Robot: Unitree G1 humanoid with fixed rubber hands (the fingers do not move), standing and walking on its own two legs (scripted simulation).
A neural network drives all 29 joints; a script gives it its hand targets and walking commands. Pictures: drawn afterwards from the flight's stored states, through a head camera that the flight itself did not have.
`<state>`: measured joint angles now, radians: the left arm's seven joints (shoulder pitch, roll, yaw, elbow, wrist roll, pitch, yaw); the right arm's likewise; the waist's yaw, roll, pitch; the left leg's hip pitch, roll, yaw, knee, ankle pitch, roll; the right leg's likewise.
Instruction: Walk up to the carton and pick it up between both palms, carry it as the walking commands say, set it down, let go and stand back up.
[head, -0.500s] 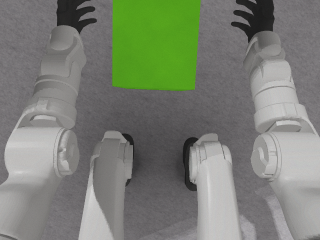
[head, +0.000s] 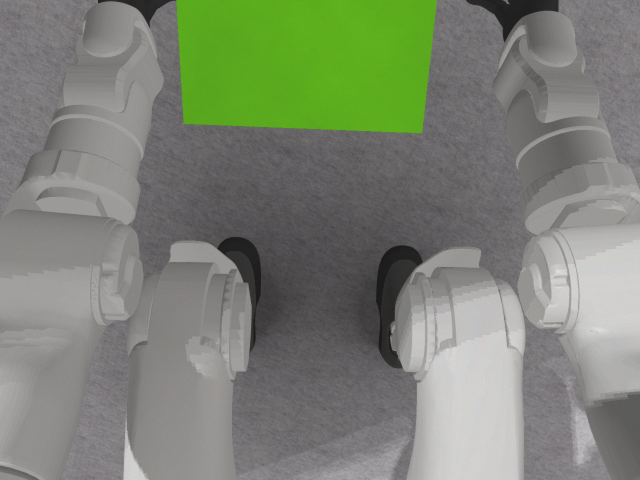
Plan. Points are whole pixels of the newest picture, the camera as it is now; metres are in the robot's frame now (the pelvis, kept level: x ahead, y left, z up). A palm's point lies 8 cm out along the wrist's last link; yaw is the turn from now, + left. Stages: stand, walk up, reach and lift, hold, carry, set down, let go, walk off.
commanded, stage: reach and lift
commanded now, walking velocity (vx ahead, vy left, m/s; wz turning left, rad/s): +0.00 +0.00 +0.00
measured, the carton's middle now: out of the picture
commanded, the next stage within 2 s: none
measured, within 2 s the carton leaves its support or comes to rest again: leaves its support in 1.44 s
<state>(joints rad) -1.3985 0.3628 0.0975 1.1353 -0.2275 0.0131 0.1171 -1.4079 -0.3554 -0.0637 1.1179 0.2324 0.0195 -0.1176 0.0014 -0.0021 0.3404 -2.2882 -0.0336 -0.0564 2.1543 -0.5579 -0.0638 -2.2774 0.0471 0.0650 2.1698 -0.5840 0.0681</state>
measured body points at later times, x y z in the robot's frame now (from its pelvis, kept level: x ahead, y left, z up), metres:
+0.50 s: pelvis -0.01 +0.00 +0.00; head +0.37 +0.00 +0.23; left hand +0.54 +0.18 -0.20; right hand +0.55 -0.17 -0.19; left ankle +0.11 +0.13 -0.34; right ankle +0.11 -0.13 -0.34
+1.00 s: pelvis -0.01 +0.00 +0.00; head +0.37 +0.00 +0.23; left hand +0.54 +0.16 -0.20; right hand +0.55 -0.14 -0.20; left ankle +0.11 +0.13 -0.34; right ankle +0.11 -0.13 -0.34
